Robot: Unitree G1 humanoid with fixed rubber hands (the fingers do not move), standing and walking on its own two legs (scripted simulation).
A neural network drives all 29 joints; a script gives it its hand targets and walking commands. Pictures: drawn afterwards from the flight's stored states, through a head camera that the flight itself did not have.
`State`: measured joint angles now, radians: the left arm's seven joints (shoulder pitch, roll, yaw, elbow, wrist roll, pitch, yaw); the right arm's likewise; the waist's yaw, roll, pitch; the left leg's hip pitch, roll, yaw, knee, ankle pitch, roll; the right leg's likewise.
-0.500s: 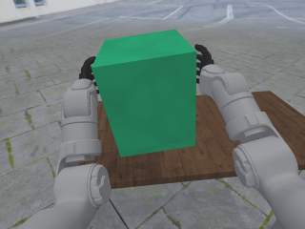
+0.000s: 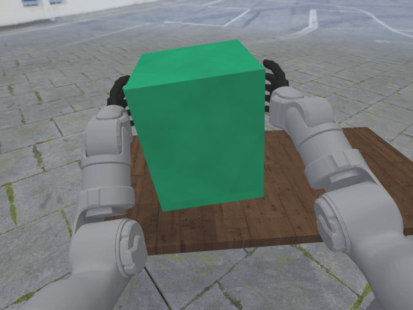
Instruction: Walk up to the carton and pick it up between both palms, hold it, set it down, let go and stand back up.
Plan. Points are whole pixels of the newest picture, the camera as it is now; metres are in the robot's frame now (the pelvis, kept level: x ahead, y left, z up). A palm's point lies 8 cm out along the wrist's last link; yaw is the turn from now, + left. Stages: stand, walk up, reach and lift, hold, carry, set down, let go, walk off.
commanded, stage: hold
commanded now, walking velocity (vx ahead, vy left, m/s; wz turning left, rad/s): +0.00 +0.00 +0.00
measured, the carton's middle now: (201, 123) +0.39 +0.01 +0.24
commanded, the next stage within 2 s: set down in 1.56 s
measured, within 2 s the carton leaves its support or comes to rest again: neither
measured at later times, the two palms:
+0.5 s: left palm (124, 112) +0.37 +0.15 +0.28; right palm (284, 97) +0.36 -0.14 +0.30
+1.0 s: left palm (121, 113) +0.36 +0.16 +0.28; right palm (282, 97) +0.36 -0.13 +0.30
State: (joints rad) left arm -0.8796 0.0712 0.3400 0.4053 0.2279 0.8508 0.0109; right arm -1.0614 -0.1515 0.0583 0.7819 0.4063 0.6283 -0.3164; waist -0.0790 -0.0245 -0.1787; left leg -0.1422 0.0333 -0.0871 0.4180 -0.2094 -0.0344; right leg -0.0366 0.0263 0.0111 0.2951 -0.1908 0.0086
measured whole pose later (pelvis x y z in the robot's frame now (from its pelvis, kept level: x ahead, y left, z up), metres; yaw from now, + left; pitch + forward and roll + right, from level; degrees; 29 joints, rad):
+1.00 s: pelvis -0.01 +0.00 +0.00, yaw -1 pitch -4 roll -2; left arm -0.90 0.06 0.35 0.41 0.25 0.86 0.01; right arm -1.08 -0.15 0.03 0.79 0.40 0.64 -0.32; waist -0.08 -0.01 -0.17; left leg -0.15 0.03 -0.08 0.41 -0.20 -0.03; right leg -0.05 0.03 0.02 0.30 -0.19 0.01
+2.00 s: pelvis +0.00 +0.01 +0.00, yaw -1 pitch -5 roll -1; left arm -1.01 0.14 0.42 0.70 0.30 0.56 -0.05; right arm -1.09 -0.03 -0.14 0.95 0.16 0.36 -0.28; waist -0.12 -0.06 -0.09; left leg -0.06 0.01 -0.07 0.34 -0.18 -0.02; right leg 0.02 0.00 0.04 0.26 -0.18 0.02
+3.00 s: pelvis +0.02 +0.02 +0.00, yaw -1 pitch -7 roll -1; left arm -0.90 0.13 0.34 0.80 0.27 0.35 -0.06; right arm -0.87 0.07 -0.25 0.86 -0.01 0.12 -0.25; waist -0.12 -0.11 0.01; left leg -0.03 0.00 -0.04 0.35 -0.21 0.00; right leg 0.06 -0.02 0.04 0.25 -0.20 0.04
